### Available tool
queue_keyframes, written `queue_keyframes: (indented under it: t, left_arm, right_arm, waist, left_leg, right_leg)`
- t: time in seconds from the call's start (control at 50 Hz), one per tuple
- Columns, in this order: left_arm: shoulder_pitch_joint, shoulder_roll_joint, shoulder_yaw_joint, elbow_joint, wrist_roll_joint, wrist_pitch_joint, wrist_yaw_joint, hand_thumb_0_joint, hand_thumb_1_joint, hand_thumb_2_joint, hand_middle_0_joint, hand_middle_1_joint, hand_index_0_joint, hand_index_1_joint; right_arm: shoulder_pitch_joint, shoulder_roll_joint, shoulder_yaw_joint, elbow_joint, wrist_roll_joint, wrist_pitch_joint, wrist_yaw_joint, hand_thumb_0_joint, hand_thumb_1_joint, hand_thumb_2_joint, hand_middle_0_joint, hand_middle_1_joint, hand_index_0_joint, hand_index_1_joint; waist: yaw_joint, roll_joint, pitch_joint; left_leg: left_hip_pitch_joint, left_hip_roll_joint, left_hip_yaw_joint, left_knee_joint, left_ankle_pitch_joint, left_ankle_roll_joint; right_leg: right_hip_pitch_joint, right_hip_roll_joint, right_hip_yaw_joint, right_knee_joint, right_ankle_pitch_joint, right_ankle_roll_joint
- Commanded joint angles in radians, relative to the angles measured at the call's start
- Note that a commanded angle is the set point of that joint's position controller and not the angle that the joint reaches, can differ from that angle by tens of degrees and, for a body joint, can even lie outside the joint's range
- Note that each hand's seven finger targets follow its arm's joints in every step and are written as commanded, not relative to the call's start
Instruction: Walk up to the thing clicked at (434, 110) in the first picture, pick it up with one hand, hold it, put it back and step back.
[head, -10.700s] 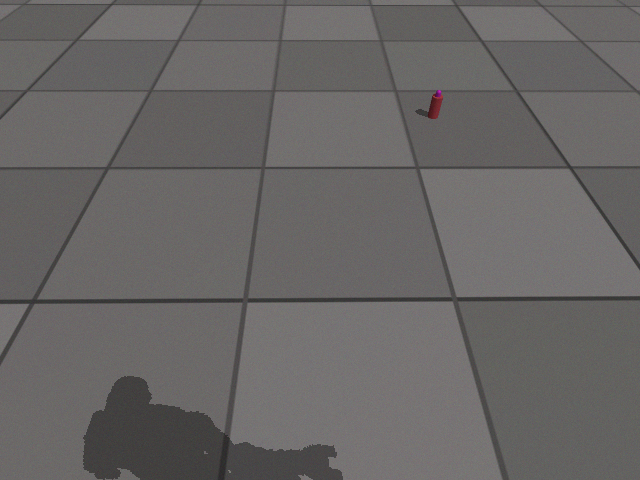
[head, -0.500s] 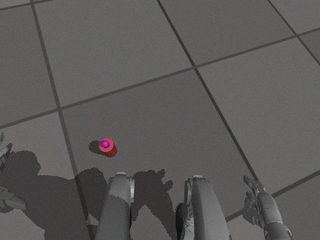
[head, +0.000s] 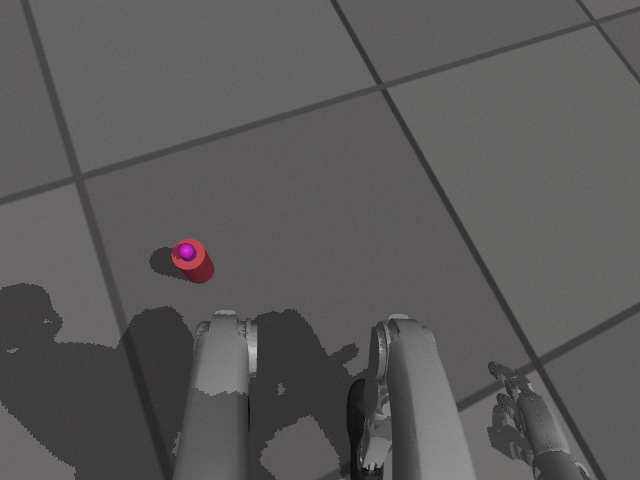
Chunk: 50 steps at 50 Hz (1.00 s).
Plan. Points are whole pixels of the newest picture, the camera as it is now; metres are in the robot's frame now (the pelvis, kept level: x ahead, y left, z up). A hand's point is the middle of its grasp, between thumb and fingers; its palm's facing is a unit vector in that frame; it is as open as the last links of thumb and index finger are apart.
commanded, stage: go down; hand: left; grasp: from the side
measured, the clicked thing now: (193, 260) +0.44 +0.24 -0.37
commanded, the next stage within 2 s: approach in 1.18 s
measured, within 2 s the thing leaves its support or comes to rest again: neither
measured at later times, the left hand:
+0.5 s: hand out of the picture +0.34 +0.42 -0.06, palm faces +0.22 -0.96 -0.14, open 17.3 cm
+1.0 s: hand out of the picture +0.34 +0.42 -0.07, palm faces +0.23 -0.97 -0.12, open 17.3 cm
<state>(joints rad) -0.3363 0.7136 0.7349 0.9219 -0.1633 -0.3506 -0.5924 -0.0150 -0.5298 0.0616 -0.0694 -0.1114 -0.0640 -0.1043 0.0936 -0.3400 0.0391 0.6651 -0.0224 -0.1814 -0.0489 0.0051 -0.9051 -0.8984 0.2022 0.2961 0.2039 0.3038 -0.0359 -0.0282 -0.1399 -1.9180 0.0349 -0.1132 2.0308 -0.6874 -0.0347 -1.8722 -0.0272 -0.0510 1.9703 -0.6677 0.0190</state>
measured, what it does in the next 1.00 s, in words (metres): lowers itself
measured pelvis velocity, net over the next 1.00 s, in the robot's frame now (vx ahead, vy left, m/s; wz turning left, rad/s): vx -0.01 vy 0.00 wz -0.02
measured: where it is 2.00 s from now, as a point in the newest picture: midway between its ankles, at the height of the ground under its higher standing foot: (297, 456)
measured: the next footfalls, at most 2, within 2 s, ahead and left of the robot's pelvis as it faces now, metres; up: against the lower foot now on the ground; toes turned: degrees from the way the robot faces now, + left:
none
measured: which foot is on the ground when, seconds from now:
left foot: down 0.00-1.00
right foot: down 0.00-1.00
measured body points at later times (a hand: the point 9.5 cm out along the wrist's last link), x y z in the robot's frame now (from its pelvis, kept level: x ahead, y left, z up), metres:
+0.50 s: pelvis -0.01 +0.00 -0.05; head +0.19 +0.07 +0.35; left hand +0.32 +0.47 -0.05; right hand +0.17 -0.27 -0.15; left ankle +0.08 +0.13 -0.42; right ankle +0.09 -0.13 -0.42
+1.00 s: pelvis -0.01 +0.00 -0.07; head +0.20 +0.07 +0.32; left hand +0.33 +0.47 -0.06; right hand +0.17 -0.27 -0.17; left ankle +0.08 +0.13 -0.42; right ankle +0.09 -0.13 -0.42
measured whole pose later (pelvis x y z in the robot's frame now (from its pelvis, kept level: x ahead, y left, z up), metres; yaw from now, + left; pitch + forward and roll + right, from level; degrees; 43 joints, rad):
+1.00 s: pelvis -0.01 +0.00 -0.07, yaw -1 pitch +31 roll -6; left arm -0.48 0.84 0.84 1.00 -0.20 -0.37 -0.70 -0.02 -0.50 0.09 -0.04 -0.07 -0.03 -0.08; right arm 0.08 -0.37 0.08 0.67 -0.04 -0.18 -0.02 0.00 -0.92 -0.91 0.20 0.30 0.20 0.30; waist -0.06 -0.04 -0.09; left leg -2.13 0.01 -0.14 2.26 -0.69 -0.03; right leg -2.06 -0.03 -0.05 2.19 -0.67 0.03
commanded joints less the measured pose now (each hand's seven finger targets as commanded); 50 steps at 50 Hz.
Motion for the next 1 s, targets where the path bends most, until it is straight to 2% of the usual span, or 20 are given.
queue_keyframes:
  t: [0.0, 0.04, 0.08, 0.1, 0.2, 0.22, 0.24, 0.3, 0.34, 0.36, 0.48, 0.5, 0.56, 0.62, 0.7, 0.74, 0.86, 0.9, 0.94, 0.98]
  left_arm:
    - [-0.134, 0.416, 0.112, -0.171, -0.043, -0.068, -0.005, 0.000, -0.528, 0.055, -0.057, -0.082, -0.053, -0.082]
    - [-0.129, 0.386, 0.100, -0.133, -0.043, -0.067, -0.013, 0.000, -0.535, 0.068, -0.056, -0.092, -0.052, -0.093]
    - [-0.161, 0.433, 0.119, -0.157, -0.042, -0.072, -0.019, 0.000, -0.537, 0.080, -0.052, -0.097, -0.048, -0.099]
    - [-0.174, 0.442, 0.118, -0.153, -0.042, -0.073, -0.023, 0.000, -0.522, 0.070, -0.055, -0.095, -0.052, -0.094]
    - [-0.208, 0.452, 0.118, -0.137, -0.045, -0.076, -0.036, 0.000, -0.514, 0.092, -0.043, -0.094, -0.038, -0.097]
    - [-0.212, 0.467, 0.127, -0.125, -0.045, -0.075, -0.039, 0.000, -0.501, 0.087, -0.044, -0.091, -0.039, -0.093]
    - [-0.222, 0.456, 0.122, -0.122, -0.047, -0.073, -0.042, 0.000, -0.520, 0.079, -0.046, -0.081, -0.039, -0.085]
    - [-0.236, 0.489, 0.133, -0.142, -0.047, -0.074, -0.047, 0.000, -0.501, 0.082, -0.042, -0.082, -0.038, -0.084]
    - [-0.226, 0.478, 0.128, -0.126, -0.044, -0.067, -0.053, 0.000, -0.485, 0.091, -0.041, -0.086, -0.035, -0.089]
    - [-0.247, 0.501, 0.136, -0.159, -0.046, -0.069, -0.051, 0.000, -0.491, 0.084, -0.042, -0.082, -0.036, -0.085]
    - [-0.232, 0.489, 0.151, -0.131, -0.059, -0.066, -0.059, 0.000, -0.515, 0.089, -0.041, -0.080, -0.032, -0.086]
    - [-0.237, 0.509, 0.151, -0.151, -0.057, -0.068, -0.061, 0.000, -0.503, 0.082, -0.041, -0.075, -0.033, -0.080]
    - [-0.251, 0.495, 0.143, -0.130, -0.057, -0.065, -0.065, 0.000, -0.511, 0.087, -0.041, -0.078, -0.032, -0.084]
    - [-0.263, 0.525, 0.163, -0.143, -0.064, -0.073, -0.066, 0.000, -0.517, 0.083, -0.041, -0.074, -0.033, -0.079]
    - [-0.277, 0.511, 0.151, -0.131, -0.069, -0.074, -0.081, 0.000, -0.504, 0.086, -0.040, -0.075, -0.032, -0.081]
    - [-0.267, 0.534, 0.173, -0.120, -0.068, -0.077, -0.080, 0.000, -0.513, 0.087, -0.040, -0.075, -0.030, -0.082]
    - [-0.274, 0.523, 0.169, -0.104, -0.071, -0.078, -0.095, 0.000, -0.489, 0.093, -0.037, -0.071, -0.027, -0.079]
    - [-0.304, 0.559, 0.182, -0.131, -0.072, -0.085, -0.096, 0.000, -0.494, 0.087, -0.040, -0.068, -0.028, -0.077]
    - [-0.281, 0.532, 0.177, -0.101, -0.074, -0.086, -0.101, 0.000, -0.503, 0.094, -0.037, -0.073, -0.026, -0.082]
    - [-0.276, 0.560, 0.196, -0.100, -0.076, -0.088, -0.101, 0.000, -0.512, 0.091, -0.041, -0.072, -0.028, -0.083]
  right_arm:
    - [0.081, -0.214, -0.074, -0.080, 0.002, -0.031, -0.012, 0.000, -0.913, -0.906, 0.199, 0.300, 0.199, 0.300]
    - [0.088, -0.215, -0.073, -0.069, -0.001, -0.033, -0.011, 0.000, -0.916, -0.906, 0.199, 0.300, 0.199, 0.300]
    - [0.083, -0.222, -0.074, -0.071, -0.004, -0.034, -0.011, 0.000, -0.914, -0.906, 0.199, 0.300, 0.199, 0.300]
    - [0.076, -0.223, -0.069, -0.076, -0.002, -0.034, -0.012, 0.000, -0.914, -0.906, 0.199, 0.300, 0.200, 0.300]
    - [0.080, -0.228, -0.062, -0.069, -0.006, -0.035, -0.006, 0.000, -0.914, -0.907, 0.199, 0.300, 0.199, 0.300]
    - [0.080, -0.230, -0.063, -0.068, -0.007, -0.036, -0.006, 0.000, -0.912, -0.907, 0.199, 0.300, 0.199, 0.300]
    - [0.086, -0.226, -0.061, -0.065, -0.009, -0.035, -0.005, 0.000, -0.914, -0.907, 0.199, 0.300, 0.199, 0.300]
    - [0.081, -0.234, -0.058, -0.071, -0.010, -0.036, -0.003, 0.000, -0.911, -0.906, 0.199, 0.300, 0.199, 0.300]
    - [0.088, -0.240, -0.059, -0.065, -0.007, -0.034, -0.002, 0.000, -0.911, -0.906, 0.199, 0.300, 0.199, 0.300]
    - [0.086, -0.242, -0.059, -0.066, -0.007, -0.033, -0.001, 0.000, -0.909, -0.906, 0.199, 0.300, 0.199, 0.300]
    - [0.100, -0.243, -0.053, -0.063, -0.004, -0.029, 0.004, 0.000, -0.918, -0.909, 0.199, 0.300, 0.199, 0.300]
    - [0.088, -0.246, -0.055, -0.069, -0.004, -0.030, 0.004, 0.000, -0.916, -0.908, 0.199, 0.300, 0.199, 0.300]
    - [0.099, -0.245, -0.053, -0.063, -0.005, -0.028, 0.006, 0.000, -0.916, -0.909, 0.199, 0.300, 0.199, 0.300]
    - [0.089, -0.247, -0.049, -0.069, -0.003, -0.028, 0.009, 0.000, -0.915, -0.908, 0.199, 0.300, 0.199, 0.300]
    - [0.100, -0.249, -0.048, -0.061, -0.004, -0.030, 0.010, 0.000, -0.916, -0.908, 0.199, 0.300, 0.199, 0.300]
    - [0.097, -0.250, -0.048, -0.066, -0.005, -0.028, 0.010, 0.000, -0.919, -0.909, 0.199, 0.300, 0.199, 0.300]
    - [0.098, -0.259, -0.046, -0.058, -0.008, -0.025, 0.014, 0.000, -0.914, -0.908, 0.199, 0.300, 0.199, 0.300]
    - [0.095, -0.261, -0.047, -0.059, -0.009, -0.024, 0.015, 0.000, -0.914, -0.908, 0.199, 0.300, 0.199, 0.300]
    - [0.095, -0.258, -0.043, -0.057, -0.009, -0.023, 0.016, 0.000, -0.917, -0.909, 0.199, 0.300, 0.199, 0.300]
    - [0.098, -0.259, -0.041, -0.057, -0.011, -0.022, 0.017, 0.000, -0.918, -0.910, 0.199, 0.300, 0.199, 0.300]
  waist:
    - [0.053, 0.202, -0.569]
    - [0.037, 0.192, -0.550]
    - [0.047, 0.204, -0.572]
    - [0.046, 0.222, -0.549]
    - [0.032, 0.213, -0.547]
    - [0.042, 0.202, -0.543]
    - [0.030, 0.197, -0.557]
    - [0.038, 0.217, -0.564]
    - [0.039, 0.229, -0.550]
    - [0.044, 0.243, -0.566]
    - [0.036, 0.226, -0.568]
    - [0.044, 0.237, -0.568]
    - [0.025, 0.236, -0.546]
    - [0.040, 0.242, -0.546]
    - [0.019, 0.231, -0.548]
    - [0.030, 0.222, -0.562]
    - [0.023, 0.245, -0.544]
    - [0.026, 0.246, -0.560]
    - [0.020, 0.241, -0.546]
    - [0.027, 0.219, -0.564]
  left_leg:
    - [0.387, -0.012, 0.050, -0.264, 0.159, 0.051]
    - [0.375, -0.010, 0.049, -0.250, 0.148, 0.052]
    - [0.370, -0.010, 0.055, -0.233, 0.138, 0.053]
    - [0.355, -0.009, 0.050, -0.239, 0.118, 0.052]
    - [0.327, -0.010, 0.046, -0.208, 0.106, 0.053]
    - [0.310, -0.010, 0.054, -0.197, 0.093, 0.057]
    - [0.303, -0.013, 0.064, -0.180, 0.103, 0.058]
    - [0.293, -0.014, 0.065, -0.176, 0.092, 0.059]
    - [0.314, -0.008, 0.045, -0.185, 0.086, 0.054]
    - [0.317, -0.008, 0.044, -0.185, 0.078, 0.052]
    - [0.305, -0.013, 0.042, -0.150, 0.139, 0.051]
    - [0.304, -0.013, 0.043, -0.152, 0.118, 0.052]
    - [0.289, -0.012, 0.035, -0.147, 0.090, 0.052]
    - [0.271, -0.014, 0.044, -0.138, 0.082, 0.054]
    - [0.261, -0.018, 0.046, -0.116, 0.101, 0.055]
    - [0.253, -0.020, 0.054, -0.103, 0.124, 0.057]
    - [0.262, -0.018, 0.049, -0.089, 0.144, 0.053]
    - [0.252, -0.018, 0.052, -0.081, 0.116, 0.056]
    - [0.250, -0.018, 0.047, -0.082, 0.118, 0.054]
    - [0.231, -0.020, 0.053, -0.067, 0.137, 0.057]
  right_leg:
    - [0.262, 0.030, -0.022, -0.172, 0.132, -0.057]
    - [0.244, 0.031, -0.027, -0.160, 0.124, -0.056]
    - [0.236, 0.031, -0.025, -0.151, 0.117, -0.056]
    - [0.219, 0.032, -0.029, -0.138, 0.104, -0.058]
    - [0.187, 0.032, -0.037, -0.106, 0.094, -0.056]
    - [0.188, 0.034, -0.034, -0.108, 0.084, -0.055]
    - [0.201, 0.034, -0.031, -0.113, 0.092, -0.054]
    - [0.196, 0.034, -0.034, -0.099, 0.084, -0.054]
    - [0.150, 0.035, -0.046, -0.072, 0.085, -0.057]
    - [0.148, 0.034, -0.044, -0.068, 0.079, -0.057]
    - [0.132, 0.032, -0.050, -0.038, 0.120, -0.058]
    - [0.117, 0.033, -0.049, -0.037, 0.102, -0.059]
    - [0.104, 0.032, -0.053, -0.030, 0.084, -0.057]
    - [0.105, 0.032, -0.049, -0.026, 0.077, -0.057]
    - [0.100, 0.032, -0.051, -0.018, 0.086, -0.057]
    - [0.114, 0.032, -0.049, -0.015, 0.101, -0.056]
    - [0.079, 0.030, -0.052, 0.013, 0.120, -0.059]
    - [0.085, 0.031, -0.050, 0.009, 0.096, -0.057]
    - [0.075, 0.031, -0.055, 0.018, 0.099, -0.057]
    - [0.098, 0.032, -0.054, 0.020, 0.108, -0.056]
